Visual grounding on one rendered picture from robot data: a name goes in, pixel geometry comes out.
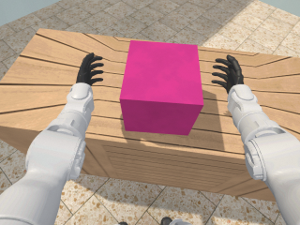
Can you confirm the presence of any robot right hand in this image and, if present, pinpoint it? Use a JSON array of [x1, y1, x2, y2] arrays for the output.
[[211, 54, 244, 95]]

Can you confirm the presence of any left robot forearm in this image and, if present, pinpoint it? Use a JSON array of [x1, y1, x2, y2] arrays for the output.
[[25, 82, 95, 171]]

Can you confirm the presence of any right robot forearm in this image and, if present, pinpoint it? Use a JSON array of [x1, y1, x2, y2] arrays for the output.
[[227, 84, 300, 144]]

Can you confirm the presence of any pedestal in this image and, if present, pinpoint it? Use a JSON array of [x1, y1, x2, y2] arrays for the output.
[[0, 28, 300, 202]]

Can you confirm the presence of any robot left hand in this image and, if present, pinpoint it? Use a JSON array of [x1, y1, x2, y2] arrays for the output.
[[76, 52, 104, 86]]

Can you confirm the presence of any carton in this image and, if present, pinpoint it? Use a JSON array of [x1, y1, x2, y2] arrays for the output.
[[119, 40, 204, 136]]

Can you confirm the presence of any robot left upper arm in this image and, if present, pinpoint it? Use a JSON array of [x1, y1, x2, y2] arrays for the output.
[[0, 129, 86, 225]]

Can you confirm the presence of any robot right upper arm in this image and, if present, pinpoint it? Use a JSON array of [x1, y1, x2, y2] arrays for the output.
[[244, 132, 300, 225]]

